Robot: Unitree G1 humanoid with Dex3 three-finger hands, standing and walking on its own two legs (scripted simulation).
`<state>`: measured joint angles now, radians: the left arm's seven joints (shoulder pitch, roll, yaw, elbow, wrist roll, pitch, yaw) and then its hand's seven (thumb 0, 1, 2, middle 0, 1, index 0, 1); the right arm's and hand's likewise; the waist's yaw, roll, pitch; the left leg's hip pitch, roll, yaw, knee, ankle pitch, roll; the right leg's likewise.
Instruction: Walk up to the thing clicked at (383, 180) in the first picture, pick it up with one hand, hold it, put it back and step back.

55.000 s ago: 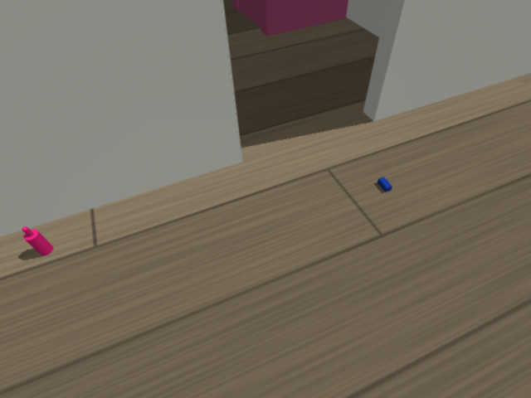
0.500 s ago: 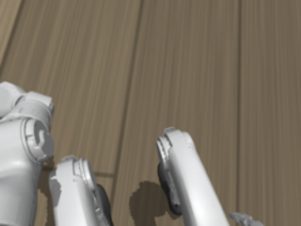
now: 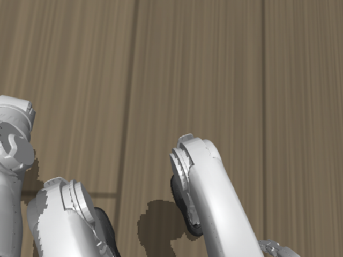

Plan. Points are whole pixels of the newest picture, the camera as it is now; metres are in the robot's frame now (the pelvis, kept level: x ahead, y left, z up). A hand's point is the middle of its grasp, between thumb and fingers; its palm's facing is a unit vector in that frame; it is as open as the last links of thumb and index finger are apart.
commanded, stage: crouch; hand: left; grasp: from above
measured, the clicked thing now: (2, 113) +0.50 +0.28 -0.19
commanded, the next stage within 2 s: lower in 0.12 s
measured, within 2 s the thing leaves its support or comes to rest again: rests again in 1.64 s
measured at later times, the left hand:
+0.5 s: hand (8, 125) +0.47 +0.27 -0.19, palm faces -0.19 -0.40 -0.90, open 9.8 cm
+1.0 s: hand (21, 122) +0.48 +0.26 -0.23, palm faces -0.16 -0.40 -0.90, open 9.8 cm
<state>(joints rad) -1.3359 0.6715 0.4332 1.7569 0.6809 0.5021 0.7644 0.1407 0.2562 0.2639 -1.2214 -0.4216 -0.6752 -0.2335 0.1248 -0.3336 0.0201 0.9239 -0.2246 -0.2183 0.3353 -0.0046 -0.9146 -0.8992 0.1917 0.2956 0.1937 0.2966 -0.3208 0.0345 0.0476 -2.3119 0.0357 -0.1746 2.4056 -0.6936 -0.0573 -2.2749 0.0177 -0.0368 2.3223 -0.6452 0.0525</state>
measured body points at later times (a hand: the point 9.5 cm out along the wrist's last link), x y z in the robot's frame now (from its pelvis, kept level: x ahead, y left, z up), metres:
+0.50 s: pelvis +0.00 +0.01 +0.00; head +0.27 +0.05 +0.35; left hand +0.48 +0.28 -0.14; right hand -0.03 -0.26 -0.09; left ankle +0.07 +0.14 -0.30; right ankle +0.11 -0.13 -0.30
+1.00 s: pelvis +0.00 +0.01 -0.01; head +0.30 +0.06 +0.32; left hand +0.49 +0.27 -0.18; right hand -0.04 -0.25 -0.07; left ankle +0.07 +0.14 -0.30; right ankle +0.11 -0.13 -0.30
